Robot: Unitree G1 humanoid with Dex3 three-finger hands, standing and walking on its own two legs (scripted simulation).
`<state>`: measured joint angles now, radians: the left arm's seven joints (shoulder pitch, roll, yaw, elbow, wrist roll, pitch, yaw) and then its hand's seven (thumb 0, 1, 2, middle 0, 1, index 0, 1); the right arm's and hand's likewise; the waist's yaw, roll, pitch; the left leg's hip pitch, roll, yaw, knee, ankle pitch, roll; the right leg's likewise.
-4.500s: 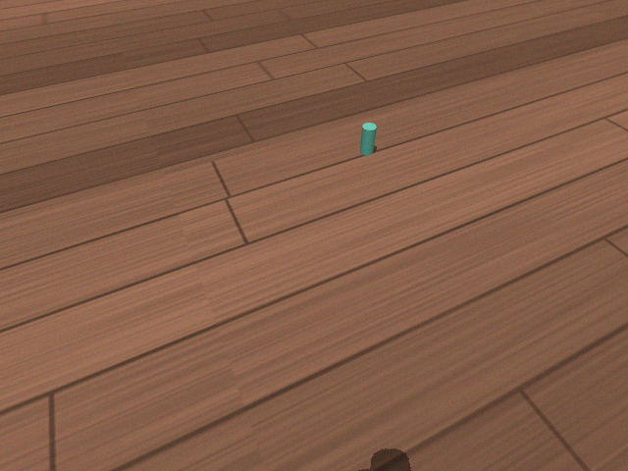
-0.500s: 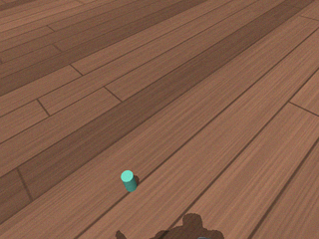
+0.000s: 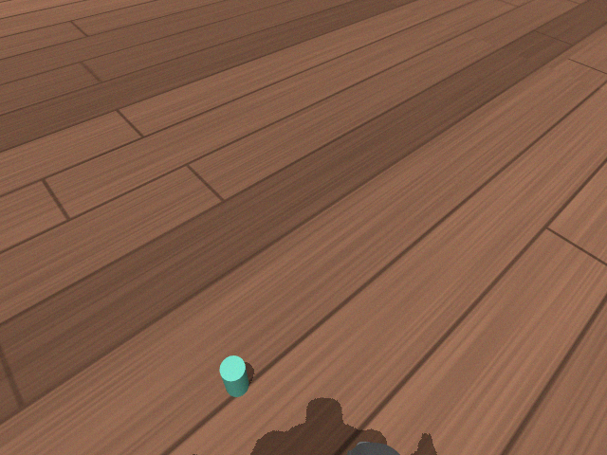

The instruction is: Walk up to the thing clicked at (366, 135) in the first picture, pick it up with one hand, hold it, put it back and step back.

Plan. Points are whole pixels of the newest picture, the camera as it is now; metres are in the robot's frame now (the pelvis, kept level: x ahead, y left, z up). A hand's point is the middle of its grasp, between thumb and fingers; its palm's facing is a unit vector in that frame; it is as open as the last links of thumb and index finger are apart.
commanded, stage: walk up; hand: left
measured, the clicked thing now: (235, 377) +0.44 +0.19 -0.68
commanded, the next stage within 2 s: stand in 1.38 s
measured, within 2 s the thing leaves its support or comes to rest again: neither
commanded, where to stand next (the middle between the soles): +0.10 -0.02 m, yaw +0 degrees
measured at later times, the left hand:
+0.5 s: hand out of the picture +0.15 +0.23 -0.13, palm faces -0.03 -0.94 -0.33, open 7.4 cm
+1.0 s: hand out of the picture +0.13 +0.24 -0.14, palm faces -0.01 -0.95 -0.32, open 7.4 cm
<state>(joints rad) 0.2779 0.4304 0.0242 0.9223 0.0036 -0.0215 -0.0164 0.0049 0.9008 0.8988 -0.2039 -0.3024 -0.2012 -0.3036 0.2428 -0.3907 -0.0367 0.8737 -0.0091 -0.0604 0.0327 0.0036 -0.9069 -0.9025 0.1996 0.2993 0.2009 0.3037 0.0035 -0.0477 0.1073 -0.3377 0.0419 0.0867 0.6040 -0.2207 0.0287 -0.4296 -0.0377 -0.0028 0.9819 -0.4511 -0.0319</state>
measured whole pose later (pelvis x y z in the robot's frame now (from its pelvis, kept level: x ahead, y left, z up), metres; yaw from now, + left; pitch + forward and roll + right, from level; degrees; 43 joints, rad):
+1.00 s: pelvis +0.05 -0.01 +0.02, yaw +0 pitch -2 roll +0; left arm 0.07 0.35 0.01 1.18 0.00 0.00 -0.02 0.00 0.90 0.90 -0.20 -0.30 -0.20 -0.30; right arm 0.07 -0.36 0.01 1.18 0.00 -0.02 0.02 0.00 -0.91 -0.90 0.20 0.30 0.20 0.30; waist 0.00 0.00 0.05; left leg -0.14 0.04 0.07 0.34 -0.16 -0.01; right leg -0.14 -0.03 -0.04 0.33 -0.15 0.02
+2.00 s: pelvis +0.06 -0.02 +0.02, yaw +1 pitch -2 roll +0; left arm 0.09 0.35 0.00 1.14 0.01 -0.01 -0.01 0.00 0.90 0.90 -0.20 -0.30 -0.20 -0.30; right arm 0.09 -0.35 0.00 1.17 -0.01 -0.01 0.01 0.00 -0.91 -0.90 0.20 0.30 0.20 0.30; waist -0.01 0.00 0.04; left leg -0.11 0.04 0.05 0.30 -0.16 -0.02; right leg -0.12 -0.03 -0.06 0.31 -0.16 0.01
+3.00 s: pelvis +0.07 -0.03 +0.02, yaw +1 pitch -2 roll +0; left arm 0.10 0.35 -0.01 1.14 0.01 -0.01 -0.01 0.00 0.90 0.90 -0.20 -0.30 -0.20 -0.30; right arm 0.11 -0.35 0.01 1.15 -0.01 -0.01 0.01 0.00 -0.91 -0.90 0.20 0.30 0.20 0.30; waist 0.00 0.01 0.05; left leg -0.10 0.05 0.05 0.30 -0.17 -0.04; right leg -0.11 -0.01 -0.06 0.32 -0.18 -0.01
